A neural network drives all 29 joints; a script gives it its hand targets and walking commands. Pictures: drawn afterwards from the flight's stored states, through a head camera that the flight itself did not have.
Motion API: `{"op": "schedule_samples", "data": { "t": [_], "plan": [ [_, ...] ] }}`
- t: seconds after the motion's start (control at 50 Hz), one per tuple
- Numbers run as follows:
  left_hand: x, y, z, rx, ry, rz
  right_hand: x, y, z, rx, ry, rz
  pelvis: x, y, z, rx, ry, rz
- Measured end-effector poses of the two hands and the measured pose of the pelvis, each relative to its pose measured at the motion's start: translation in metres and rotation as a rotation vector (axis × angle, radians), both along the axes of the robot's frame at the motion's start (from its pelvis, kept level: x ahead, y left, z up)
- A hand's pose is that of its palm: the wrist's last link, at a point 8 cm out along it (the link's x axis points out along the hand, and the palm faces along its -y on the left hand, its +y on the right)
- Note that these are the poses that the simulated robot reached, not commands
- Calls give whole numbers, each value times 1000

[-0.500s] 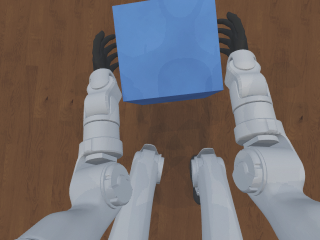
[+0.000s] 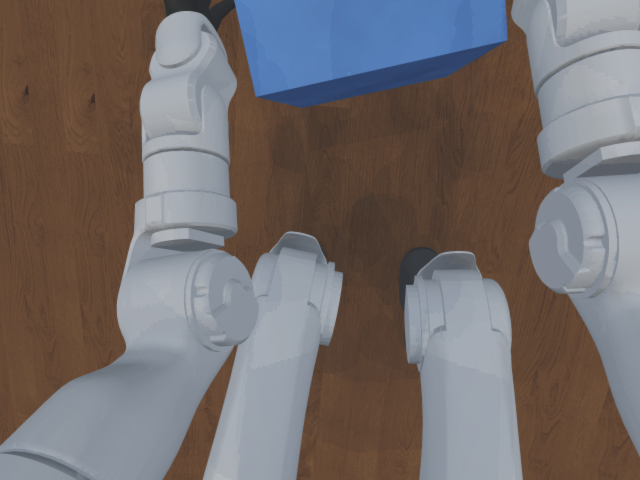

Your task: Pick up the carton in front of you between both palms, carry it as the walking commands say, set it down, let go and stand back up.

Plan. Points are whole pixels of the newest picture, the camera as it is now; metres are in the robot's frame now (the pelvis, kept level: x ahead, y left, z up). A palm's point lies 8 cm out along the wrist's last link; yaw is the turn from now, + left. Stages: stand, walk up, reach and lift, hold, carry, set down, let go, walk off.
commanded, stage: set down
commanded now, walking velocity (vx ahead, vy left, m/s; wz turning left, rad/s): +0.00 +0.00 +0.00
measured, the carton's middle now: out of the picture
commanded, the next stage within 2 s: none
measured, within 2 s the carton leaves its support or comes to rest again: rests again in 0.16 s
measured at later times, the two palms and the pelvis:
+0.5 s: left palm (208, 21) +0.53 +0.18 -0.20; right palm out of the picture +0.60 -0.12 -0.20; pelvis +0.00 +0.00 -0.04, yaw +1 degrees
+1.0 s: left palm (206, 16) +0.53 +0.18 -0.21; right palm out of the picture +0.60 -0.12 -0.21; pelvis +0.00 -0.01 -0.05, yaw +2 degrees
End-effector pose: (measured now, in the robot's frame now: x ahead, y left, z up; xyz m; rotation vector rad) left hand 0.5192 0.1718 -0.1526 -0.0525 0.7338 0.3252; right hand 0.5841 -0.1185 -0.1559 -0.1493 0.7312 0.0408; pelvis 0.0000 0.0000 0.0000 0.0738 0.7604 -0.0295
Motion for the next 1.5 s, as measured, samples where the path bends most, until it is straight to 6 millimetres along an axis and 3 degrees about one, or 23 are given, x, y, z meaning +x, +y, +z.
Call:
{"op": "schedule_samples", "data": {
  "t": [0.12,0.22,0.5,1.02,1.28,1.4,1.5],
  "plan": [
    [6,1,-33,-21,10,8,10,1,-34,-13,17,26,5,-1,-17,6,-33,14],
    [9,5,-47,-28,11,23,17,5,-45,-21,26,41,10,-3,-28,-2,-51,24],
    [9,6,-48,-45,-16,-10,15,1,-45,9,14,40,3,-2,-44,-6,-120,30],
    [16,12,-56,-57,-36,-78,19,-2,-55,97,-15,74,2,-9,-55,14,-182,35],
    [16,13,-71,-38,-12,-102,19,-5,-65,96,-32,92,3,-8,-57,12,-199,33],
    [-3,34,-94,18,57,-40,-1,-24,-100,20,36,33,4,-6,-57,3,-181,41],
    [6,52,-86,33,18,-10,12,-39,-89,2,-18,0,1,-4,-63,-4,-186,59]
  ]
}}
